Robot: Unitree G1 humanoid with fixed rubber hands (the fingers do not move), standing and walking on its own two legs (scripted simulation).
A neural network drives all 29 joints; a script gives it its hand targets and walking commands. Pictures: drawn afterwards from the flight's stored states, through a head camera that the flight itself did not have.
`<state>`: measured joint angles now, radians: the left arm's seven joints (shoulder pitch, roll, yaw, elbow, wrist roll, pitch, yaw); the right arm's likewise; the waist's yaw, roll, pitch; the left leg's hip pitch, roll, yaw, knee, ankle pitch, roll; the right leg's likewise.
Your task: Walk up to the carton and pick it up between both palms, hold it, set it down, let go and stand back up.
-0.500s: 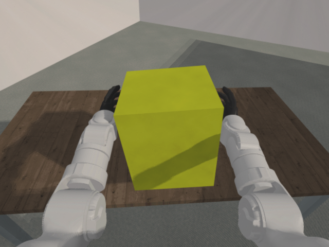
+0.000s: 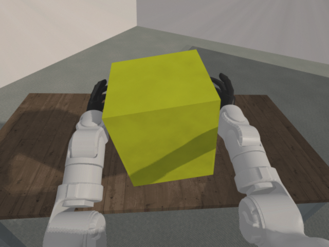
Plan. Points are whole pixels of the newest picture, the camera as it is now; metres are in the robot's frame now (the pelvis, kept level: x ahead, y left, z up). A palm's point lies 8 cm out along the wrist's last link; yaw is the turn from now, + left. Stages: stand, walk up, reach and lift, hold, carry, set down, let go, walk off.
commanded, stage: reach and lift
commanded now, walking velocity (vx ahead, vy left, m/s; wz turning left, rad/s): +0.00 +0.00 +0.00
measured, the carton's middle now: (164, 120) +0.40 +0.00 +0.15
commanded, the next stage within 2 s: hold in 0.72 s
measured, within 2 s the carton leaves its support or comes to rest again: neither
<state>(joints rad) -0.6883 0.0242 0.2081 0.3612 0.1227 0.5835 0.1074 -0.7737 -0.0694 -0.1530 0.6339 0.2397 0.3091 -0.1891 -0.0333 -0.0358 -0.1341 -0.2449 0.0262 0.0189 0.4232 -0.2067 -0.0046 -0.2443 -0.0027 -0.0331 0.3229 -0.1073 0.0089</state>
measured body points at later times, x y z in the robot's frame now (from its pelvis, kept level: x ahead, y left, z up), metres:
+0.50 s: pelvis +0.01 +0.00 +0.00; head -0.05 +0.02 +0.45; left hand +0.40 +0.16 +0.23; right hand +0.41 -0.15 +0.24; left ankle +0.01 +0.11 -0.74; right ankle +0.04 -0.13 -0.74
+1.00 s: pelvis +0.00 +0.00 +0.00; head -0.08 +0.01 +0.44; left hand +0.37 +0.15 +0.26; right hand +0.38 -0.16 +0.24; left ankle +0.01 +0.11 -0.74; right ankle +0.04 -0.13 -0.75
